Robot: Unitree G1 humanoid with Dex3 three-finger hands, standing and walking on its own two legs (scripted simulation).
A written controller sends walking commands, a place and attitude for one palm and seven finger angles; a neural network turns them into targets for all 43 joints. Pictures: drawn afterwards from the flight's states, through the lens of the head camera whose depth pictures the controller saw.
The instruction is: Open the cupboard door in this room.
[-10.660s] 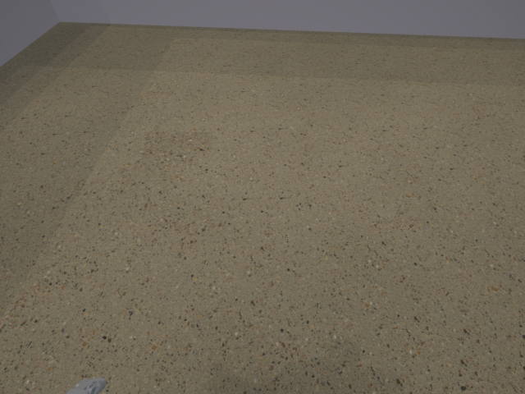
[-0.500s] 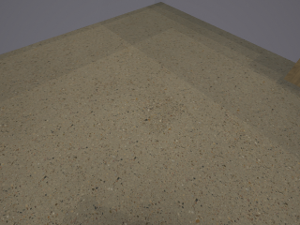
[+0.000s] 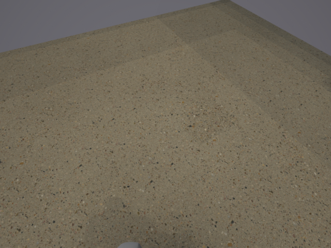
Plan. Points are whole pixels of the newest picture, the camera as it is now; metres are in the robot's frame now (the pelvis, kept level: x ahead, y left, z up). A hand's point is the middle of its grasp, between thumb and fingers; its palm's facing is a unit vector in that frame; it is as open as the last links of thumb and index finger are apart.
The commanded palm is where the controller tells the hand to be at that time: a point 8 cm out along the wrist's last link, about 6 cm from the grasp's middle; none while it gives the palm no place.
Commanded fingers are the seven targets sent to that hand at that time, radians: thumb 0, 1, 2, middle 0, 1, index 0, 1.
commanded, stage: turn or walk to find it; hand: left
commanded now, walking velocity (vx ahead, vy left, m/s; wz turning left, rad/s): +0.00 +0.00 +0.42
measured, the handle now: out of the picture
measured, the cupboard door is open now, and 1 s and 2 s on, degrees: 0 0 0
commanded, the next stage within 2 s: none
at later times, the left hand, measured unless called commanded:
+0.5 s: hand out of the picture +0.06 +0.23 -0.15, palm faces +0.18 -0.95 -0.27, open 7.4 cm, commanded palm none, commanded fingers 0.00 0.90 0.90 -0.20 -0.30 -0.20 -0.30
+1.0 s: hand out of the picture -0.13 +0.19 -0.18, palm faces +0.46 -0.85 -0.24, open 7.3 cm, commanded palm none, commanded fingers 0.00 0.90 0.90 -0.20 -0.30 -0.20 -0.30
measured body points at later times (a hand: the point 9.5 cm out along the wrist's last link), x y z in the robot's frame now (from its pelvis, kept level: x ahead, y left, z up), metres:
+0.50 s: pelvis -0.02 +0.01 +0.00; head +0.01 +0.00 +0.45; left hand +0.05 +0.27 -0.13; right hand +0.05 -0.23 -0.15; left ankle -0.01 +0.12 -0.73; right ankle -0.01 -0.12 -0.71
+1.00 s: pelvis -0.06 +0.00 -0.01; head -0.03 +0.03 +0.44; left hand -0.16 +0.24 -0.16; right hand +0.13 -0.21 -0.14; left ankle -0.13 +0.10 -0.73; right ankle -0.01 -0.12 -0.73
